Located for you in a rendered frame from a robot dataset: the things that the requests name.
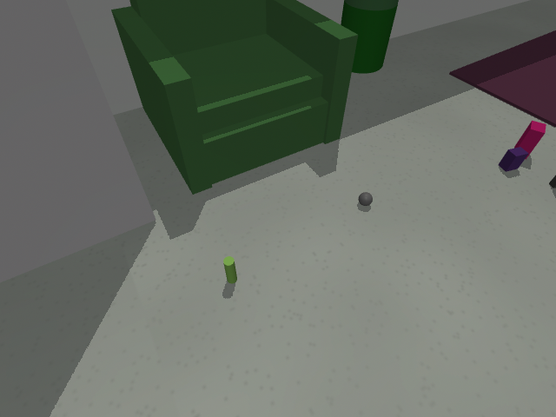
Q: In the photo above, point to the armchair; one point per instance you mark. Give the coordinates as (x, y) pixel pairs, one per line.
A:
(231, 85)

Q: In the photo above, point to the potted plant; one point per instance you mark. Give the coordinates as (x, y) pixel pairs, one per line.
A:
(372, 21)

